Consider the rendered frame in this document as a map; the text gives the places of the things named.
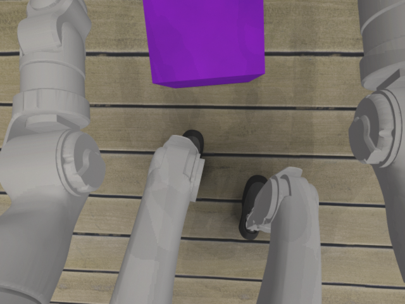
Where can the robot left forearm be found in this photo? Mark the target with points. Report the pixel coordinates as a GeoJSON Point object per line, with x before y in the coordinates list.
{"type": "Point", "coordinates": [52, 69]}

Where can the robot left foot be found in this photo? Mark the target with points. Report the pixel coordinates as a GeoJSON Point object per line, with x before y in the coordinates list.
{"type": "Point", "coordinates": [197, 138]}

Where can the robot right upper arm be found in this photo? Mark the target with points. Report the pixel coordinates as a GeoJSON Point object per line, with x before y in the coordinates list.
{"type": "Point", "coordinates": [377, 137]}

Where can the carton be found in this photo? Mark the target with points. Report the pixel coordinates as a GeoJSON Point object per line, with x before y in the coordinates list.
{"type": "Point", "coordinates": [205, 42]}

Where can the robot left upper arm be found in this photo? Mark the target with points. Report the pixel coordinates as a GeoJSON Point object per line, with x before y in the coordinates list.
{"type": "Point", "coordinates": [48, 177]}

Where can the right robot thigh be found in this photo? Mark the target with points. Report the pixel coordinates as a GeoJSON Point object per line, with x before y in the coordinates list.
{"type": "Point", "coordinates": [293, 268]}

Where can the robot right forearm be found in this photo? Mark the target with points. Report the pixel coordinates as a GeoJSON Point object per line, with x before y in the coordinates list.
{"type": "Point", "coordinates": [382, 26]}

